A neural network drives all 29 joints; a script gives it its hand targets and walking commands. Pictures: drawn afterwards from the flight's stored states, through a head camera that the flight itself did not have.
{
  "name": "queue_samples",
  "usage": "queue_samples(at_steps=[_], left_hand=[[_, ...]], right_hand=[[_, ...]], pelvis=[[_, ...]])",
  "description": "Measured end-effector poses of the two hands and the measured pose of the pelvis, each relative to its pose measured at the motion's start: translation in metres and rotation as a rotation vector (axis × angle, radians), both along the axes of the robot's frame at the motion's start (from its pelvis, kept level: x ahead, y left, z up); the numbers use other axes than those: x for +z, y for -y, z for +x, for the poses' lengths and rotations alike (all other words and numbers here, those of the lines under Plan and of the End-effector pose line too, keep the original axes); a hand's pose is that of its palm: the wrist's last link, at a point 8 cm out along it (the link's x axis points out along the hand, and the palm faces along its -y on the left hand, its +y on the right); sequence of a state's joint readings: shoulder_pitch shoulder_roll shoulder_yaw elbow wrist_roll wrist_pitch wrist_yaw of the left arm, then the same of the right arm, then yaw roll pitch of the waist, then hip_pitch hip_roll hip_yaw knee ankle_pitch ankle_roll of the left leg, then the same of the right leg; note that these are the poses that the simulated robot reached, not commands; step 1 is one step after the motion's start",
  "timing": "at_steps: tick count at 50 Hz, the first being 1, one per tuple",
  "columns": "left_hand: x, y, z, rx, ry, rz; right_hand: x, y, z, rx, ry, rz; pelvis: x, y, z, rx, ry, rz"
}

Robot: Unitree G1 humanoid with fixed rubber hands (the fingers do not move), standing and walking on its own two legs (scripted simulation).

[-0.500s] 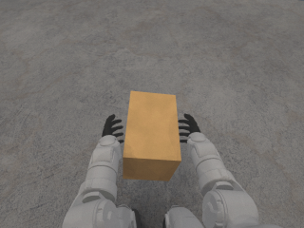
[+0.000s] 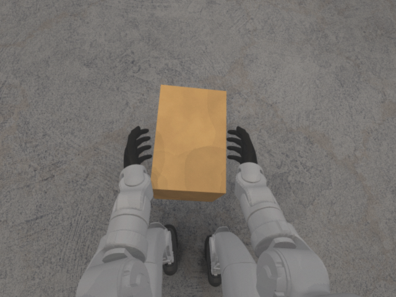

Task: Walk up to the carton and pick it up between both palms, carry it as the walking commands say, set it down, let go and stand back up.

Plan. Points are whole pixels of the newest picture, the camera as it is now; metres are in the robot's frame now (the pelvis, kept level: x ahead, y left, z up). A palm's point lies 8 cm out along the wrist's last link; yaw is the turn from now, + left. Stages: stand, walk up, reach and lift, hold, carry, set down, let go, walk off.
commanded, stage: set down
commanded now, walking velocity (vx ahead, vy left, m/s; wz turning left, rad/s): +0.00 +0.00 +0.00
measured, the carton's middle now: (188, 147) +0.42 +0.02 -0.16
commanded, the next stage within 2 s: none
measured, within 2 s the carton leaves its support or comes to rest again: rests again in 0.62 s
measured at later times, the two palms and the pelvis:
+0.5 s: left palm (162, 164) +0.37 +0.08 -0.15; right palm (240, 169) +0.36 -0.12 -0.16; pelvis -0.01 -0.01 -0.05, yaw +1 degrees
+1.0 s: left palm (168, 163) +0.41 +0.07 -0.27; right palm (229, 163) +0.41 -0.11 -0.27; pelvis -0.02 -0.03 -0.11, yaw +3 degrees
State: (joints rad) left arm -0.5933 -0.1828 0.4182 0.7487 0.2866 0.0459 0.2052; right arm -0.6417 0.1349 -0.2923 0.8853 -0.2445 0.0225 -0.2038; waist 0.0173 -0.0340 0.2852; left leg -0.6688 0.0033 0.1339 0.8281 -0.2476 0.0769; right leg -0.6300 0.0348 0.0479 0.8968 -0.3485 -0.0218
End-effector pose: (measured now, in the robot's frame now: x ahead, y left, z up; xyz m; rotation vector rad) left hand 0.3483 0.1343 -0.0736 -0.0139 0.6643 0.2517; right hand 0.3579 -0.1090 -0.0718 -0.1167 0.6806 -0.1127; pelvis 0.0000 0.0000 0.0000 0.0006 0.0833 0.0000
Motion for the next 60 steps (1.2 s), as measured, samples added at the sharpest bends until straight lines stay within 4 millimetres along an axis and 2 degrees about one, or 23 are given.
queue_samples(at_steps=[5, 9, 15, 18, 26, 31, 40, 46, 51, 56, 60], left_hand=[[-0.032, 0.007, -0.004, -0.028, -0.019, 0.023], [-0.052, 0.016, -0.010, -0.064, -0.043, 0.020], [-0.067, 0.025, -0.013, -0.081, -0.048, 0.007], [-0.071, 0.031, -0.008, -0.096, -0.022, -0.006], [-0.074, 0.057, 0.025, -0.157, 0.048, -0.023], [-0.096, 0.067, 0.032, -0.177, 0.007, -0.018], [-0.145, 0.068, 0.052, -0.182, -0.021, 0.004], [-0.180, 0.060, 0.057, -0.179, -0.043, 0.023], [-0.198, 0.062, 0.061, -0.177, -0.041, 0.004], [-0.208, 0.059, 0.067, -0.183, -0.039, 0.007], [-0.213, 0.060, 0.079, -0.194, -0.016, 0.007]], right_hand=[[-0.033, 0.006, -0.004, -0.020, -0.014, -0.029], [-0.052, 0.015, -0.008, -0.031, -0.033, -0.042], [-0.067, 0.025, -0.014, -0.068, -0.045, -0.037], [-0.074, 0.026, -0.016, -0.067, -0.040, -0.024], [-0.086, 0.005, 0.009, -0.019, 0.017, 0.055], [-0.100, 0.001, 0.025, 0.003, 0.017, 0.071], [-0.153, -0.001, 0.041, 0.004, -0.026, 0.072], [-0.185, 0.004, 0.046, -0.015, -0.034, 0.045], [-0.196, 0.002, 0.054, -0.026, 0.002, 0.041], [-0.209, 0.002, 0.052, -0.029, -0.012, 0.027], [-0.216, -0.003, 0.059, -0.019, 0.001, 0.024]], pelvis=[[-0.010, -0.007, -0.001, 0.007, -0.086, -0.007], [-0.017, -0.008, -0.003, 0.010, -0.125, -0.008], [-0.026, -0.005, -0.006, 0.013, -0.150, -0.003], [-0.032, -0.002, -0.007, 0.015, -0.154, 0.002], [-0.053, 0.009, -0.016, 0.023, -0.182, 0.018], [-0.064, 0.017, -0.020, 0.026, -0.218, 0.030], [-0.087, 0.026, -0.022, 0.034, -0.323, 0.044], [-0.104, 0.027, -0.022, 0.038, -0.379, 0.047], [-0.117, 0.025, -0.025, 0.039, -0.356, 0.044], [-0.132, 0.021, -0.027, 0.041, -0.343, 0.040], [-0.146, 0.019, -0.031, 0.043, -0.354, 0.035]])
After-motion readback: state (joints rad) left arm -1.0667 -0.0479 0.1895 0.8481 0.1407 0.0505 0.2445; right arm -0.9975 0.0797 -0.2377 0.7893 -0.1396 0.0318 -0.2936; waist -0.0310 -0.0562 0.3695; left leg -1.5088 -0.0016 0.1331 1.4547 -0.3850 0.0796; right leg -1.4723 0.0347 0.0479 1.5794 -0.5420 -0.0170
